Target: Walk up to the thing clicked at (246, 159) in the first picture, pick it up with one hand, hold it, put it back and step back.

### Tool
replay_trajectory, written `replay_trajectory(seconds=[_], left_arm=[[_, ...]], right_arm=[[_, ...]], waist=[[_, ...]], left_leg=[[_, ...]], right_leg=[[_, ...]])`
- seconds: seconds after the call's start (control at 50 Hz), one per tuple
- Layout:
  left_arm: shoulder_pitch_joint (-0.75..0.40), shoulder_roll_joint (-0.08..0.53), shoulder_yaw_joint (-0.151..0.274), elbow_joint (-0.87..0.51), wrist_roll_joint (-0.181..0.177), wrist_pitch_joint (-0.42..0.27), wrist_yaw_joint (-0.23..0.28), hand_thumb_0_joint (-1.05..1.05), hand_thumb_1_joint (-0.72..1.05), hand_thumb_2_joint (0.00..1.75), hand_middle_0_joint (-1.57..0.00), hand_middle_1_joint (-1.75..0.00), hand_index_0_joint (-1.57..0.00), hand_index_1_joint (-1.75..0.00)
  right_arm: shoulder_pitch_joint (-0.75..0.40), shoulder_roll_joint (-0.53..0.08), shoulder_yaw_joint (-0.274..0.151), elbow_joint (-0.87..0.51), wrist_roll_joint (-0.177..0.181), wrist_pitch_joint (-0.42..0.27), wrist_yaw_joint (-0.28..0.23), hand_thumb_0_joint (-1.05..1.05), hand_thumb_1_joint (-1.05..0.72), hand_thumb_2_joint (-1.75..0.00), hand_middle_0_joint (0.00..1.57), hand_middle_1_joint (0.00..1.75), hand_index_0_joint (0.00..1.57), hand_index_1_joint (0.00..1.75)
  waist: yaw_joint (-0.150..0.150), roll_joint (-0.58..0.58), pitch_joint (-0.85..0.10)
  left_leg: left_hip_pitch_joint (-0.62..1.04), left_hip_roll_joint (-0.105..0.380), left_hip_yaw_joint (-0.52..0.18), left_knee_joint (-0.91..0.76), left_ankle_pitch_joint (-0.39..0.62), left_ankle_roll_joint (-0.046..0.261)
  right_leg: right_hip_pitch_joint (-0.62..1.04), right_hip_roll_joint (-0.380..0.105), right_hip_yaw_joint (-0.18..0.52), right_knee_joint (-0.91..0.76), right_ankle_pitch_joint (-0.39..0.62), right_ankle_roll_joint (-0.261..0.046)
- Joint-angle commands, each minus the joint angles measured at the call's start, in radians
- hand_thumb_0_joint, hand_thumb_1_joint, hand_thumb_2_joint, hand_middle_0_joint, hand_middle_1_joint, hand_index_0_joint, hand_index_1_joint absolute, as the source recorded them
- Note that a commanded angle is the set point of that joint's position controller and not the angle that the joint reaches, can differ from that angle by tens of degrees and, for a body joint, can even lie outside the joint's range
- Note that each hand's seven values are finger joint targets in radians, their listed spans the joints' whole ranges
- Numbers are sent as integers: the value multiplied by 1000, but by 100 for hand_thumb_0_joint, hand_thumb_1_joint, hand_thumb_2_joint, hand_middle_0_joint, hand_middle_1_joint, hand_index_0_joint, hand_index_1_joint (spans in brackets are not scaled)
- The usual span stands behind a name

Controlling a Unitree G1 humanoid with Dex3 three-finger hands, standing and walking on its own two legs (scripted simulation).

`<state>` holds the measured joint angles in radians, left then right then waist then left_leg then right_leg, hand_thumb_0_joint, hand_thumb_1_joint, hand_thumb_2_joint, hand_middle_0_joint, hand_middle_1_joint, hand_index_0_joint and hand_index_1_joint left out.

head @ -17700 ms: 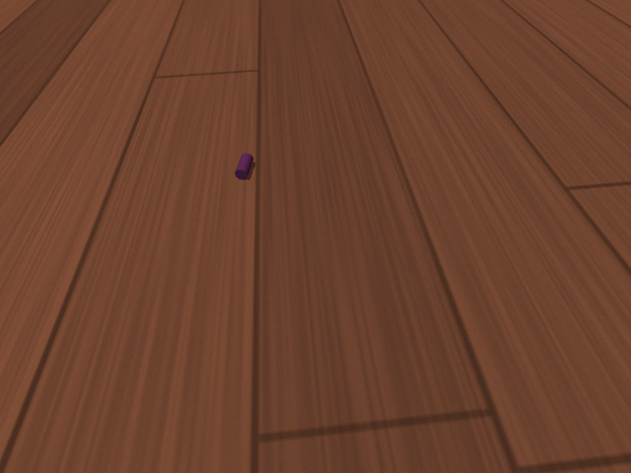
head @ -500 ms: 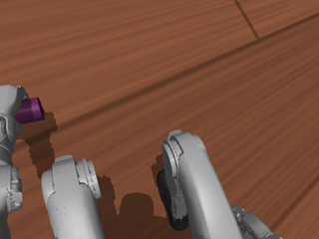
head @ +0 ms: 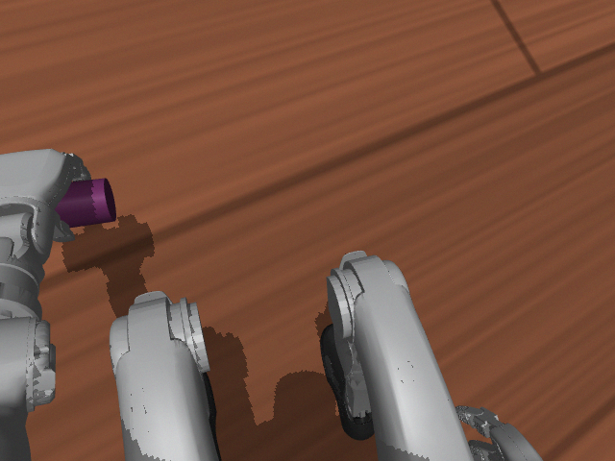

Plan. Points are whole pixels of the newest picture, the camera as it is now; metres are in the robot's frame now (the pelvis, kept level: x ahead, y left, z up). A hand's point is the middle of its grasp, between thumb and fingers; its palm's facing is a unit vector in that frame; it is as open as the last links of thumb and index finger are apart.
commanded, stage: lift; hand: left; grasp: from above
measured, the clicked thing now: (56, 207) +0.46 +0.29 -0.19
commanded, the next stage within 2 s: hold in 1.64 s
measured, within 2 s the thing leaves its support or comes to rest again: neither
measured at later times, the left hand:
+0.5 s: hand out of the picture +0.41 +0.30 -0.05, palm faces -0.47 -0.09 -0.88, open 8.9 cm
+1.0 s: hand out of the picture +0.35 +0.27 +0.16, palm faces -0.45 -0.13 -0.88, open 8.9 cm
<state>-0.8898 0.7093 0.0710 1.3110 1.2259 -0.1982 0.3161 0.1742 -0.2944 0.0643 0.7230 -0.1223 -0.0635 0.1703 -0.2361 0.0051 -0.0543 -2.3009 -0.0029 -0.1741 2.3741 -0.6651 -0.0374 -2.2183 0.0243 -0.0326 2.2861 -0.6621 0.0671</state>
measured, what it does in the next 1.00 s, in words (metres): rises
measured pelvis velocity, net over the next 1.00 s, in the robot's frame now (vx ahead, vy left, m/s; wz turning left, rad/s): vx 0.02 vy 0.00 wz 0.09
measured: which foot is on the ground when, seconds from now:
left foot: down 0.00-1.00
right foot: down 0.00-1.00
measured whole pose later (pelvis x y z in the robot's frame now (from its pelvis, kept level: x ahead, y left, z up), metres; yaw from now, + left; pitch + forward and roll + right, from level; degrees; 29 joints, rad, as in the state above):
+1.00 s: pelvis +0.02 +0.00 +0.25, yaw +5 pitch +24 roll -3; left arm -0.32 0.49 -0.11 0.62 0.99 0.02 0.06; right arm 0.17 -0.25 -0.01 0.66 0.03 0.04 -0.02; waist -0.09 0.04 -0.17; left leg -1.42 0.04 -0.06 1.57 -0.58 -0.01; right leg -1.38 -0.01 0.01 1.52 -0.57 0.05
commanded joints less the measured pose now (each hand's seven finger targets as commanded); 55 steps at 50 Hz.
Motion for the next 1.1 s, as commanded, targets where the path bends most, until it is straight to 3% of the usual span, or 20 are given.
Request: replay_trajectory(seconds=[0.0,0.06,0.1,0.16,0.24,0.28,0.34,0.38,0.42,0.44,0.46,0.58,0.6,0.64,0.7,0.86,0.88,0.9,0.96,1.08], left_arm=[[-366,306,63,-250,-35,21,58,0,105,62,-139,-38,-138,-39],[-361,269,36,-274,-55,46,22,0,103,63,-137,-39,-136,-40],[-349,289,48,-313,-70,57,-4,0,105,65,-139,-39,-138,-40],[-310,274,34,-346,-81,61,-44,0,105,66,-139,-39,-138,-40],[-231,238,27,-422,-107,65,-80,0,105,65,-138,-40,-137,-41],[-222,248,30,-480,-115,70,-97,0,100,66,-135,-40,-134,-42],[-172,212,15,-517,-128,78,-117,0,100,68,-135,-42,-134,-43],[-170,225,19,-603,-140,78,-123,0,100,68,-134,-42,-133,-44],[-96,171,3,-593,-152,90,-133,0,101,70,-135,-43,-134,-45],[-138,179,-1,-678,-161,89,-137,0,101,69,-135,-42,-134,-44],[-102,195,16,-687,-162,95,-137,0,100,69,-134,-42,-133,-44],[21,132,-13,-757,-198,133,-156,0,101,69,-135,-42,-133,-44],[-14,140,-13,-842,-209,134,-157,0,101,70,-135,-41,-134,-43],[67,124,-21,-823,-210,151,-164,0,100,67,-132,-43,-132,-44],[86,96,-39,-888,-222,169,-171,0,99,67,-133,-40,-132,-42],[204,59,-58,-946,-230,217,-195,0,95,67,-132,-35,-129,-38],[226,70,-47,-937,-234,218,-197,0,96,67,-134,-34,-130,-38],[232,39,-69,-935,-231,219,-201,0,96,69,-135,-33,-131,-37],[250,14,-78,-900,-242,215,-206,0,95,68,-133,-35,-130,-39],[293,-42,-104,-810,-230,193,-198,0,91,66,-129,-36,-126,-40]], right_arm=[[192,-247,-104,-21,10,-4,-25,0,-91,-90,20,30,20,30],[196,-238,-116,-21,23,4,-29,0,-91,-90,20,30,20,30],[201,-239,-123,-27,33,12,-35,0,-91,-90,20,30,20,30],[188,-227,-130,-42,44,26,-44,0,-90,-90,20,30,20,30],[194,-216,-140,-65,58,40,-57,0,-91,-90,20,30,20,30],[191,-220,-148,-77,70,47,-64,0,-91,-90,20,30,20,30],[184,-213,-154,-96,77,58,-72,0,-90,-90,20,30,20,30],[171,-207,-159,-109,86,63,-80,0,-90,-90,20,30,20,30],[169,-201,-160,-115,90,66,-85,0,-90,-90,20,30,20,30],[161,-199,-165,-125,97,67,-91,0,-90,-90,20,30,20,30],[155,-203,-171,-127,101,69,-98,0,-90,-90,20,30,20,30],[129,-174,-168,-144,112,73,-124,0,-90,-90,20,30,20,30],[124,-174,-173,-154,115,72,-130,0,-90,-90,20,30,20,30],[119,-171,-170,-145,119,72,-141,0,-90,-90,20,30,20,30],[111,-159,-167,-149,125,74,-155,0,-89,-90,20,30,20,30],[68,-143,-154,-149,143,77,-193,0,-89,-90,20,30,20,30],[66,-142,-150,-147,145,76,-198,0,-89,-90,20,30,20,30],[67,-131,-145,-144,146,76,-202,0,-89,-90,20,30,20,30],[69,-116,-138,-130,150,66,-213,0,-89,-90,20,30,20,30],[83,-104,-138,-107,150,45,-227,0,-90,-90,20,30,20,30]], waist=[[23,345,-777],[21,369,-800],[35,347,-824],[43,324,-784],[53,278,-790],[66,282,-811],[71,277,-786],[87,302,-820],[83,268,-768],[88,293,-796],[101,305,-811],[103,244,-763],[109,257,-801],[117,250,-775],[123,243,-769],[143,208,-656],[147,195,-625],[143,186,-594],[133,118,-545],[148,91,-462]], left_leg=[[601,-9,143,-285,170,52],[649,-7,144,-313,189,48],[641,-10,147,-320,201,54],[626,-9,148,-355,146,59],[651,-12,152,-392,154,64],[696,-10,140,-429,152,59],[731,-6,128,-479,129,57],[762,-8,134,-505,120,57],[778,-5,118,-550,108,54],[807,-4,116,-571,106,53],[847,-4,108,-598,104,50],[932,2,120,-695,100,54],[973,2,120,-717,104,53],[1025,7,111,-760,141,49],[1106,10,116,-809,188,47],[1280,21,101,-1038,130,39],[1294,23,98,-1067,117,38],[1303,20,109,-1084,123,40],[1330,14,131,-1120,160,50],[1435,11,146,-1233,238,46]], right_leg=[[361,11,-108,-250,213,-106],[370,10,-105,-258,235,-109],[397,7,-98,-270,246,-107],[401,8,-91,-307,194,-106],[465,4,-81,-358,203,-99],[465,2,-80,-368,198,-102],[469,1,-78,-405,178,-101],[495,2,-68,-431,167,-103],[494,-2,-71,-455,160,-99],[507,-2,-68,-467,160,-101],[518,-5,-67,-478,160,-100],[638,-3,-49,-603,158,-91],[667,-5,-47,-619,162,-91],[698,-3,-48,-642,188,-90],[757,-3,-41,-702,216,-88],[950,0,-25,-889,180,-81],[975,0,-23,-914,170,-80],[1004,2,-18,-951,171,-80],[1111,1,-1,-1043,197,-77],[1250,1,16,-1178,252,-80]])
